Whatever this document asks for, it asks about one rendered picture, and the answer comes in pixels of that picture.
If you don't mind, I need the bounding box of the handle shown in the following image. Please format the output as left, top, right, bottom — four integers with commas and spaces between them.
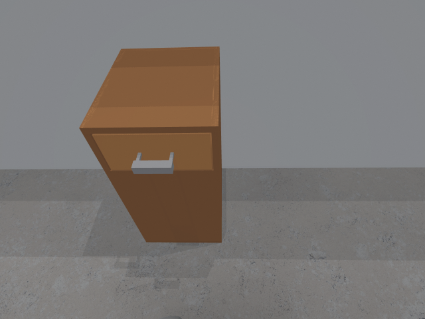
131, 152, 174, 174

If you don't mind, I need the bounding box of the cabinet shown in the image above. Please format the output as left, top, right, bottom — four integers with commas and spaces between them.
79, 47, 222, 243

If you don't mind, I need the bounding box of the drawer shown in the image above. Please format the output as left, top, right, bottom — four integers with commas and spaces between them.
92, 133, 213, 170

